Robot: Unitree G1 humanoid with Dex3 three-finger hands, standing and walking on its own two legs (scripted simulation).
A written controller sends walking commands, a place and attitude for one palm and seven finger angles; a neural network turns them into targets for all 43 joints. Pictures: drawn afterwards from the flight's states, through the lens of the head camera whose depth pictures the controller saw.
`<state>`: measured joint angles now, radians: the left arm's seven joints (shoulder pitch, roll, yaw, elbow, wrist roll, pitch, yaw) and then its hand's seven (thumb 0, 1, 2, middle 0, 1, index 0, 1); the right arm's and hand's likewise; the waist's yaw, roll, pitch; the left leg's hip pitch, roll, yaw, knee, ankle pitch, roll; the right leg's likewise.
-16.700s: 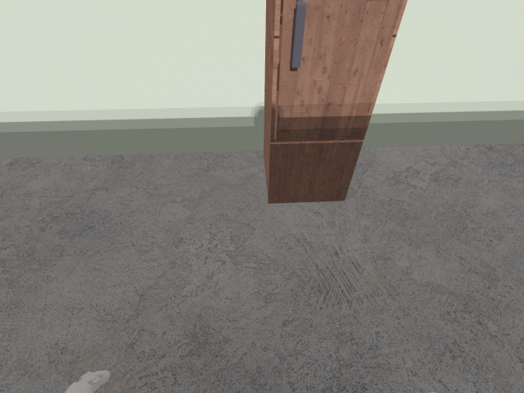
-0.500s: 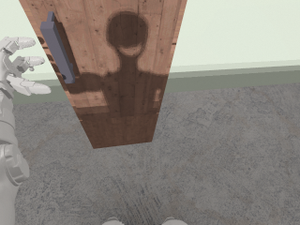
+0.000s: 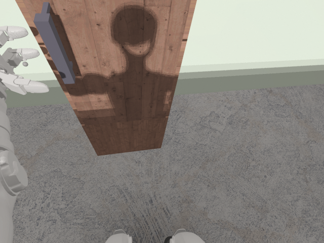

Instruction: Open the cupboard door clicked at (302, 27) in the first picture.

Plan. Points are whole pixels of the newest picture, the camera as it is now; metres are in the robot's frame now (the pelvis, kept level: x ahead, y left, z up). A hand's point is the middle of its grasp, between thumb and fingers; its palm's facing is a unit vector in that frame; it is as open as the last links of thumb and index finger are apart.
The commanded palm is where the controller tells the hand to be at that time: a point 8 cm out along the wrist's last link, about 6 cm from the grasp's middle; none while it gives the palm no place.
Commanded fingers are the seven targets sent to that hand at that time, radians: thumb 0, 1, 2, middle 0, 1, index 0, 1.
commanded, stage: slide the fingers in behind the handle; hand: left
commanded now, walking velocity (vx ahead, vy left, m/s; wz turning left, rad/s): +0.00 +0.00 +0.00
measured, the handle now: (59, 47) +0.56 +0.22 +0.12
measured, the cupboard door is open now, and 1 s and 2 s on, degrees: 0 0 1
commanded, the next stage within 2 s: close the thumb around the handle in 1.50 s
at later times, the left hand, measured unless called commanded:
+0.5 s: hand (47, 63) +0.50 +0.23 +0.12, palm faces +0.07 -1.00 +0.01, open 14.0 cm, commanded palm +0.47 +0.28 +0.12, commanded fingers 0.00 -0.50 0.30 -0.30 -1.20 -0.30 -1.20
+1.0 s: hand (68, 63) +0.51 +0.19 +0.12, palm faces +0.09 -1.00 +0.00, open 14.0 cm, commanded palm +0.48 +0.24 +0.12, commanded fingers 0.00 -0.50 0.30 -0.30 -1.20 -0.30 -1.20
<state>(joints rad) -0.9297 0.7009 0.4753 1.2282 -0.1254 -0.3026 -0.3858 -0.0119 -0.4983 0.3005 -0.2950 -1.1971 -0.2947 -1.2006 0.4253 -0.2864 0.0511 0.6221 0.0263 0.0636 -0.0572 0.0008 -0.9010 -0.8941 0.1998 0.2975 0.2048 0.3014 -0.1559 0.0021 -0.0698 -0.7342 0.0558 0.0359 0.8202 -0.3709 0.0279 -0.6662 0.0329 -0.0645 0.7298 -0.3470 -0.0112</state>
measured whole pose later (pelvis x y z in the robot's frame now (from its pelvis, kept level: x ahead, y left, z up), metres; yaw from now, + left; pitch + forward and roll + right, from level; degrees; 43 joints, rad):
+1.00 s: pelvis +0.00 -0.01 +0.00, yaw +0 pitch +16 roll -2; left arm -0.95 0.49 0.38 1.17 -0.09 -0.30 -0.17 -0.01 -0.50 0.30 -0.29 -1.20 -0.30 -1.20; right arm 0.40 -0.28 0.03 0.64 0.01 0.02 -0.02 0.00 -0.90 -0.89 0.20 0.30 0.20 0.30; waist -0.15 0.02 -0.07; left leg -0.72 0.05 0.03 0.81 -0.37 0.02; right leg -0.66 0.03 -0.06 0.75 -0.36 -0.02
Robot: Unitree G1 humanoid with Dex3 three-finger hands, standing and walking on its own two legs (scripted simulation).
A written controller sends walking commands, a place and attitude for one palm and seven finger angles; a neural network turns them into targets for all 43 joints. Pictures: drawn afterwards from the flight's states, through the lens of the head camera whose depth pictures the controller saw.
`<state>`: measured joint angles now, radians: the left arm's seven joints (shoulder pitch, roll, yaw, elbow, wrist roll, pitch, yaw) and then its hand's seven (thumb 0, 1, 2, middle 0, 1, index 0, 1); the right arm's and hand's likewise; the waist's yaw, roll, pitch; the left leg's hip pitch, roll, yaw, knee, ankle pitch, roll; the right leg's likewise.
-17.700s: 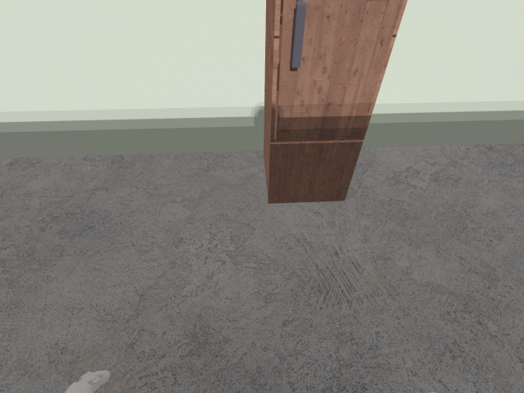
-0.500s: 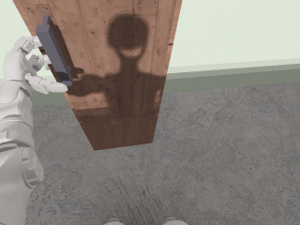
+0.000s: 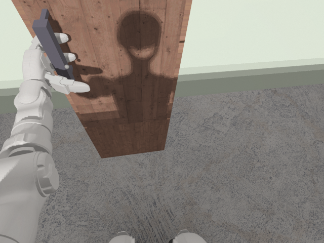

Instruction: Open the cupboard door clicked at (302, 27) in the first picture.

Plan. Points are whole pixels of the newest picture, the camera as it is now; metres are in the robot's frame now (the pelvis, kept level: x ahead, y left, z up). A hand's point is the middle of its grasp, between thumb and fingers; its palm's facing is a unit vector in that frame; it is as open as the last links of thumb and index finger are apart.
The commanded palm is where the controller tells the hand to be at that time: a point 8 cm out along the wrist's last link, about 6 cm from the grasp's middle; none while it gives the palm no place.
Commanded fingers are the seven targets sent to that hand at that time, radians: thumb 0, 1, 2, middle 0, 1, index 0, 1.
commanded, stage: slide the fingers in behind the handle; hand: left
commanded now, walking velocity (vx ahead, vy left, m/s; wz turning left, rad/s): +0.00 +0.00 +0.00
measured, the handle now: (58, 51) +0.56 +0.22 +0.12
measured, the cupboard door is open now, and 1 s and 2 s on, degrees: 0 1 26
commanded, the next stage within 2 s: close the thumb around the handle in 0.50 s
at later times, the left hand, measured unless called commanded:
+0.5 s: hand (65, 68) +0.50 +0.19 +0.12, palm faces +0.08 -1.00 +0.00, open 14.0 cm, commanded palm +0.47 +0.24 +0.12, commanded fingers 0.00 -0.50 0.30 -0.30 -1.20 -0.30 -1.20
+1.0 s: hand (66, 65) +0.51 +0.19 +0.12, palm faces +0.08 -1.00 +0.01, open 9.5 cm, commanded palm +0.48 +0.24 +0.12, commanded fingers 0.00 0.68 0.80 -0.38 -1.33 -0.38 -1.33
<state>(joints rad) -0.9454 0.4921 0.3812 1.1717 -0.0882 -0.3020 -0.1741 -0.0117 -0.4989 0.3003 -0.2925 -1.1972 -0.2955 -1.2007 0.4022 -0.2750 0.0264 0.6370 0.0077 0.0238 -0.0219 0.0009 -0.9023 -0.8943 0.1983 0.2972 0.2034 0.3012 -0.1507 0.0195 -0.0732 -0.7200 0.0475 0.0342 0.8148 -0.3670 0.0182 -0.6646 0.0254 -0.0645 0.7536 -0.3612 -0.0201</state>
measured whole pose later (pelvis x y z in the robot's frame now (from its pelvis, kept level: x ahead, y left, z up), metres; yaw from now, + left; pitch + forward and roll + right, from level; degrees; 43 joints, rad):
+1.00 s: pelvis +0.01 +0.00 +0.00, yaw -1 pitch +15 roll -2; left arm -0.90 0.48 0.40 1.15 -0.10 -0.31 -0.17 0.00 0.15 0.58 -0.34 -1.27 -0.34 -1.27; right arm 0.43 -0.27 0.02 0.65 0.01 0.03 -0.02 0.00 -0.90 -0.89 0.20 0.30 0.20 0.30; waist -0.15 0.03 -0.09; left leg -0.70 0.05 0.05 0.80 -0.38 0.02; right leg -0.65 0.03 -0.05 0.74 -0.36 -0.01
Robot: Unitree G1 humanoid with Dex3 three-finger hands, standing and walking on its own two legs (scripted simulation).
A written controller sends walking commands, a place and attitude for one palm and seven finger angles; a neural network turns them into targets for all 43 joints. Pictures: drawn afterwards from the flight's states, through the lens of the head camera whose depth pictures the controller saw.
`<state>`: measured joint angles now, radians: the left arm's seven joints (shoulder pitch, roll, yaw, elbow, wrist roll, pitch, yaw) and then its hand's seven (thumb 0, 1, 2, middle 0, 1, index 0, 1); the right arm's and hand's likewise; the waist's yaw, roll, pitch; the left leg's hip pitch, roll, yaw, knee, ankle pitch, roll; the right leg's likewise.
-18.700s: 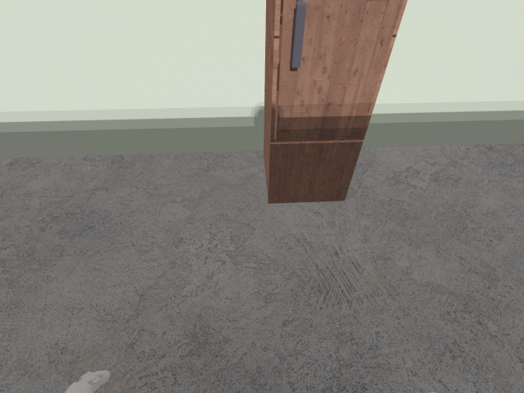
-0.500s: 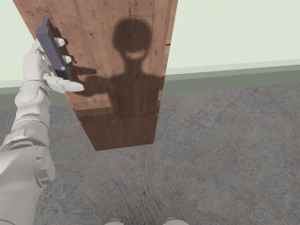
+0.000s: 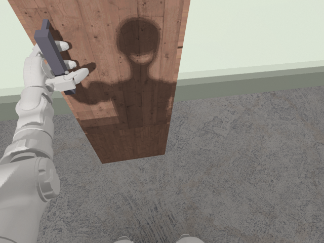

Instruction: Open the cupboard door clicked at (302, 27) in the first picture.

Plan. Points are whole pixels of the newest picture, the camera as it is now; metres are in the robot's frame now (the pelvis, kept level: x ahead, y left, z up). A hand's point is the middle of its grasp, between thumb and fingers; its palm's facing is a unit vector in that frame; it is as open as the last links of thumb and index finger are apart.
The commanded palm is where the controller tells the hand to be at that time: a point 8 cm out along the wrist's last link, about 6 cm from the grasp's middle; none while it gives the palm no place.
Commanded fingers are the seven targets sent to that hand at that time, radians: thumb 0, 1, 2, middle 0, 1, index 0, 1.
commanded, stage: close the thumb around the handle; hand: left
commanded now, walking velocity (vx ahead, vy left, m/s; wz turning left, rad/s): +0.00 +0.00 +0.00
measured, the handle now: (59, 60) +0.55 +0.22 +0.12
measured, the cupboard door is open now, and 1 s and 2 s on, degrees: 1 26 46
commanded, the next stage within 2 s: pull the door open along its arc in 0.30 s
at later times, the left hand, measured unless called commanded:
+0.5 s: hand (66, 75) +0.49 +0.20 +0.12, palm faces +0.10 -0.99 +0.00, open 6.2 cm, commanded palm +0.45 +0.25 +0.12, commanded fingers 0.00 0.90 0.90 -0.40 -1.35 -0.40 -1.35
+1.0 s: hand (89, 117) +0.37 +0.13 +0.12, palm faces +0.19 -0.98 +0.11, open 6.8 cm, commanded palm +0.31 +0.18 +0.12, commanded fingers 0.00 0.90 0.90 -0.40 -1.35 -0.40 -1.35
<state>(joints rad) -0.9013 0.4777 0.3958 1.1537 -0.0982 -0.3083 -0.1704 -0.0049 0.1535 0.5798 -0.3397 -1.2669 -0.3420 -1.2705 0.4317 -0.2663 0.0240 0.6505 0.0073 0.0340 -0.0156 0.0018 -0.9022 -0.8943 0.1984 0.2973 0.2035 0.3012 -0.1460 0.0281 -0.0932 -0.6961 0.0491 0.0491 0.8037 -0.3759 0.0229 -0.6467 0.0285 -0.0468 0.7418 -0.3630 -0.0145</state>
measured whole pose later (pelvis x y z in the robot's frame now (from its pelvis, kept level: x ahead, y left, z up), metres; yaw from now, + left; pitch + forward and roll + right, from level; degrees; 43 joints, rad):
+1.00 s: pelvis +0.01 -0.01 +0.01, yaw +0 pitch +7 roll -1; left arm -0.20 0.07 0.13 0.27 -0.18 -0.14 0.12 0.04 0.63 0.69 -0.30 -1.33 -0.30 -1.27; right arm 0.27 -0.24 0.00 0.58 0.03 -0.02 0.02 0.01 -0.90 -0.89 0.20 0.30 0.20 0.30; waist -0.03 0.05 -0.10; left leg -0.45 0.04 0.07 0.69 -0.36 0.01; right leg -0.43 0.02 -0.02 0.66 -0.36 -0.02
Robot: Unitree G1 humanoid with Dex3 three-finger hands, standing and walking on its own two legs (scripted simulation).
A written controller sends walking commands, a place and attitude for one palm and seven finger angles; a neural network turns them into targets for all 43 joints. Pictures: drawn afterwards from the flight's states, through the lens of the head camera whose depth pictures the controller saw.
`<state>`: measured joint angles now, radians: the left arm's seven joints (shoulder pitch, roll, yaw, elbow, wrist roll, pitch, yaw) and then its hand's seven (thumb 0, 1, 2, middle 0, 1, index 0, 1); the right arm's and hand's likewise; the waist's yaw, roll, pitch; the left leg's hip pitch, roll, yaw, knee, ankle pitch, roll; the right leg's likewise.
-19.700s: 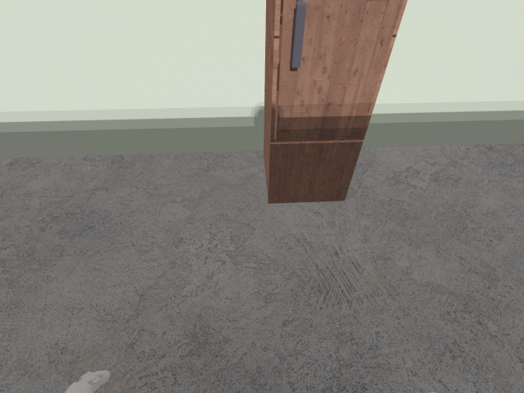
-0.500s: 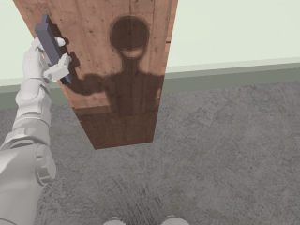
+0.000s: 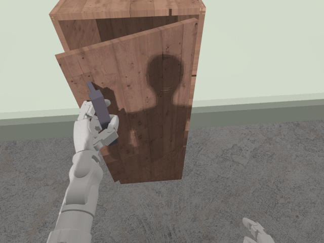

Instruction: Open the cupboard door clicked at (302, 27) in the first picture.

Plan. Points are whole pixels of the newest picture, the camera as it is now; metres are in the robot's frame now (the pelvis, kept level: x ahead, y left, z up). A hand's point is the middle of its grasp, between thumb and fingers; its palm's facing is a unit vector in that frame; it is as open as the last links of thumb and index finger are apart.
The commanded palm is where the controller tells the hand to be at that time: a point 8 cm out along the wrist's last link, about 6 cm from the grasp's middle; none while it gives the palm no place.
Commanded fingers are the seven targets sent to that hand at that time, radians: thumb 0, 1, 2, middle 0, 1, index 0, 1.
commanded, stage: pull the door open along its arc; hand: left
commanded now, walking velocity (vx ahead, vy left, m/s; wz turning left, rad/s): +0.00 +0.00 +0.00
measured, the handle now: (102, 115) +0.41 +0.17 +0.10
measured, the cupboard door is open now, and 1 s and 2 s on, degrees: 26 46 49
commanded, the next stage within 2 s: open thumb and fingers to let go in 0.38 s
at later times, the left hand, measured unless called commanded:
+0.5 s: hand (151, 154) +0.29 +0.04 +0.11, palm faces +0.39 -0.92 -0.03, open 7.1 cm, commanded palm +0.24 +0.08 +0.10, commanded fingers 0.00 0.76 0.84 -0.39 -1.34 -0.39 -1.34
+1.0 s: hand (139, 153) +0.29 +0.06 +0.11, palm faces +0.47 -0.88 -0.01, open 12.7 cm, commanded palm +0.24 +0.09 +0.10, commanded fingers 0.00 -0.50 0.30 -0.26 -0.95 -0.26 -0.95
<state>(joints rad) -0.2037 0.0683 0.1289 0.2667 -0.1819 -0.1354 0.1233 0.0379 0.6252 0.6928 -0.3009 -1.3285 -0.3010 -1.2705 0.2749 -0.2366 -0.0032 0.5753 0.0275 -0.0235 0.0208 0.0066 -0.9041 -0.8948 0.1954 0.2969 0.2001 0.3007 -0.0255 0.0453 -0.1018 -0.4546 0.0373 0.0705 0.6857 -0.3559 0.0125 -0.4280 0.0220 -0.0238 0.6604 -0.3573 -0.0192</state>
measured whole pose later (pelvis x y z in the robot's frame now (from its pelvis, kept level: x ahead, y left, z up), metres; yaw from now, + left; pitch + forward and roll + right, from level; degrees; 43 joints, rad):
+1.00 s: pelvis -0.01 -0.04 +0.01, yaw +5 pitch +0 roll +0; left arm 0.00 -0.11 -0.20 0.01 0.04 0.06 0.60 0.00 -0.27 0.40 -0.30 -1.19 -0.30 -1.20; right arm 0.15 -0.19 0.01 0.63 -0.04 0.07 -0.01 0.01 -0.90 -0.90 0.20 0.30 0.20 0.30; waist 0.01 0.05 -0.04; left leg -0.31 0.03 -0.03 0.62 -0.30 -0.03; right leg -0.27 0.02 -0.11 0.62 -0.36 -0.07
